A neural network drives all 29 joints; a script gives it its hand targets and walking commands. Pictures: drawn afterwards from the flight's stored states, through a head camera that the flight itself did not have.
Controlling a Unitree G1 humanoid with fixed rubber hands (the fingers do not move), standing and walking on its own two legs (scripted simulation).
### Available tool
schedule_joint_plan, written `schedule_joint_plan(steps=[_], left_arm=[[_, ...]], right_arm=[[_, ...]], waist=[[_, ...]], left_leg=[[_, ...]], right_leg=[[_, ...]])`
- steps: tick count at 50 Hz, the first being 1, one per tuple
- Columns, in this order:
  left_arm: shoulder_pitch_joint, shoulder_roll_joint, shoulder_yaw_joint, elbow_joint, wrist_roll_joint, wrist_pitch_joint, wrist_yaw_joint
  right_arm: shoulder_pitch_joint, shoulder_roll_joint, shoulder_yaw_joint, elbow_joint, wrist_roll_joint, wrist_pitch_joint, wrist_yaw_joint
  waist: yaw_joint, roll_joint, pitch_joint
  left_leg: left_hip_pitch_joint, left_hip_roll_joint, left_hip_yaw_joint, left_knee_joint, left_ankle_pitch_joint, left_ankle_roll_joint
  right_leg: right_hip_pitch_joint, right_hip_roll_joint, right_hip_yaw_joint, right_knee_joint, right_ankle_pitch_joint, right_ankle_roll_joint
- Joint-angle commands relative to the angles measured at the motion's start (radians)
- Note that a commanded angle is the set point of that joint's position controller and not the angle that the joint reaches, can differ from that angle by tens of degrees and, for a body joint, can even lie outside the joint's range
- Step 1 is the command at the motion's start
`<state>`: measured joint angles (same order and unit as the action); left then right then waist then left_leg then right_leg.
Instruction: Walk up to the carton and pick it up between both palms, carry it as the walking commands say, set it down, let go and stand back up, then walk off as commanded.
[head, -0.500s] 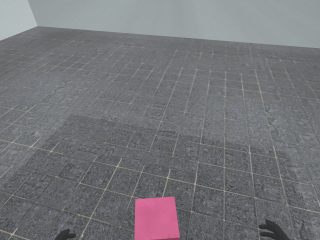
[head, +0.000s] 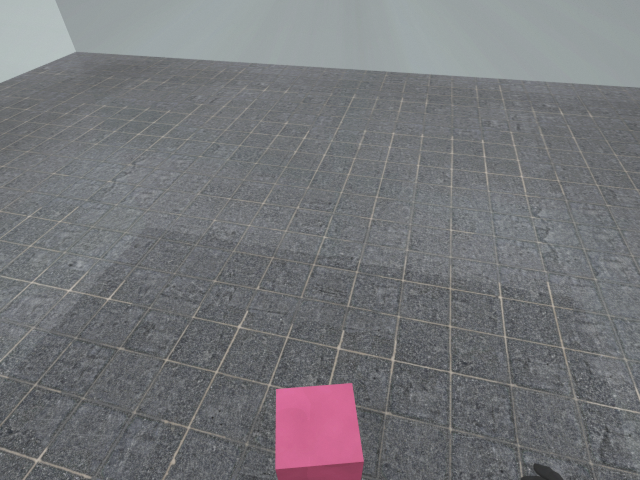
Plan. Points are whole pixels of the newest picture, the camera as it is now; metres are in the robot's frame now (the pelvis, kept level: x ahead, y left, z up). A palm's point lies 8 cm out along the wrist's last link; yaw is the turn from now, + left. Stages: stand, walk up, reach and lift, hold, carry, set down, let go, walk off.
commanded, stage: stand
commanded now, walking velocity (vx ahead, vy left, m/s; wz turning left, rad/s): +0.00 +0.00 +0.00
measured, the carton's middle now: (317, 442) +0.43 +0.04 -0.65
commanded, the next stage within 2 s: walk off in 1.10 s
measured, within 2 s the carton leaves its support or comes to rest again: neither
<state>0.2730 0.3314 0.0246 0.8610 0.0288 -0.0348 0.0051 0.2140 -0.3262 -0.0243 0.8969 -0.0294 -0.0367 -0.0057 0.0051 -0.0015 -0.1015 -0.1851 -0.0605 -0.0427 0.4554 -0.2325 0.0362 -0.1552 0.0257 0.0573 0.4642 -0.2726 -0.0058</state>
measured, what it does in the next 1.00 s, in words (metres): stands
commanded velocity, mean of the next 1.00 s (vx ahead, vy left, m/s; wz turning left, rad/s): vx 0.00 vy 0.00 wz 0.00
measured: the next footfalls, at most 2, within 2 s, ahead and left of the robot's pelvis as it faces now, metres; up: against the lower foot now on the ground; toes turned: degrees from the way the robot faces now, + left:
none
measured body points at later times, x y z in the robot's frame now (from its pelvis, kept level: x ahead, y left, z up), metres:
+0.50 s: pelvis -0.03 +0.00 +0.00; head -0.06 +0.00 +0.45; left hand +0.04 +0.30 -0.12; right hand +0.07 -0.31 -0.11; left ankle +0.01 +0.10 -0.74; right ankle -0.01 -0.12 -0.74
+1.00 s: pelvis -0.03 +0.00 +0.00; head -0.06 +0.00 +0.45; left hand +0.03 +0.31 -0.12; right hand +0.06 -0.31 -0.11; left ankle +0.01 +0.10 -0.74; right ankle -0.01 -0.12 -0.74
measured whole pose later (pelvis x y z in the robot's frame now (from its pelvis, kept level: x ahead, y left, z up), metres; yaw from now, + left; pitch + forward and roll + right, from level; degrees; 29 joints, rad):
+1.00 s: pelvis -0.03 +0.00 +0.00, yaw +1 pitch -3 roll +0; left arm 0.20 0.37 -0.01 1.07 0.01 -0.03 0.00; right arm 0.15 -0.36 0.00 1.08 -0.01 -0.03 0.00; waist 0.01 -0.01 -0.01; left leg -0.17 -0.06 -0.07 0.37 -0.14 0.03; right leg -0.14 0.02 0.04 0.38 -0.19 0.00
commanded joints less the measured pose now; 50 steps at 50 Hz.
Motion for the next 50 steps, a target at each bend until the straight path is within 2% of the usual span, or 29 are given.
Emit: schedule_joint_plan(steps=[1,9,23,30,39,48,50], left_arm=[[-0.060,0.180,0.038,-0.053,-0.002,-0.021,0.006],[-0.066,0.192,0.027,0.009,-0.006,-0.021,0.004],[-0.083,0.218,0.016,0.092,-0.010,-0.018,0.003],[-0.092,0.225,0.009,0.120,-0.013,-0.018,0.003],[-0.099,0.228,0.009,0.145,-0.013,-0.011,0.002],[-0.108,0.231,0.004,0.160,-0.015,-0.012,0.001],[-0.107,0.229,0.003,0.164,-0.015,-0.011,0.001]], right_arm=[[-0.077,-0.196,-0.042,-0.053,0.002,-0.020,-0.004],[-0.089,-0.210,-0.036,0.005,0.007,-0.017,-0.002],[-0.094,-0.228,-0.023,0.078,0.016,-0.008,0.001],[-0.097,-0.230,-0.015,0.098,0.019,-0.008,0.002],[-0.108,-0.243,-0.014,0.114,0.022,-0.004,0.000],[-0.118,-0.243,-0.009,0.125,0.024,-0.003,-0.001],[-0.125,-0.249,-0.010,0.125,0.026,-0.003,-0.001]], waist=[[-0.002,-0.004,0.103],[-0.002,-0.002,0.115],[-0.002,-0.002,0.135],[-0.005,0.000,0.130],[0.000,0.011,0.144],[-0.001,-0.001,0.133],[0.000,0.014,0.130]], left_leg=[[-0.023,0.143,-0.157,-0.109,0.104,0.003],[-0.027,0.144,-0.167,-0.139,0.024,0.004],[-0.021,0.143,-0.174,-0.168,-0.028,0.009],[-0.011,0.144,-0.173,-0.168,-0.008,0.011],[-0.026,0.149,-0.182,-0.185,-0.045,0.010],[-0.013,0.150,-0.182,-0.182,-0.016,0.008],[-0.007,0.151,-0.182,-0.183,-0.014,0.009]], right_leg=[[-0.080,-0.107,0.112,-0.111,0.097,-0.026],[-0.077,-0.114,0.113,-0.140,0.049,-0.029],[-0.069,-0.120,0.112,-0.172,0.007,-0.031],[-0.062,-0.124,0.112,-0.182,0.016,-0.031],[-0.058,-0.121,0.105,-0.180,-0.006,-0.030],[-0.049,-0.125,0.101,-0.182,0.014,-0.031],[-0.050,-0.126,0.100,-0.181,0.019,-0.029]])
